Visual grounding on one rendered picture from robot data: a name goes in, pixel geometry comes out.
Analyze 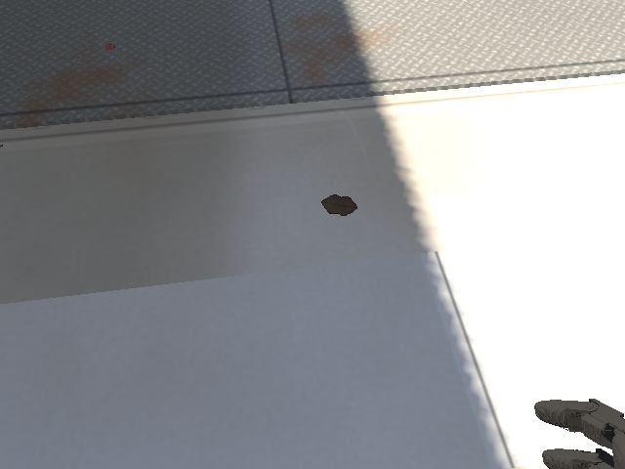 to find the right robot hand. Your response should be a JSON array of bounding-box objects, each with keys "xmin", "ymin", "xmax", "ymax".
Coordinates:
[{"xmin": 534, "ymin": 399, "xmax": 625, "ymax": 469}]

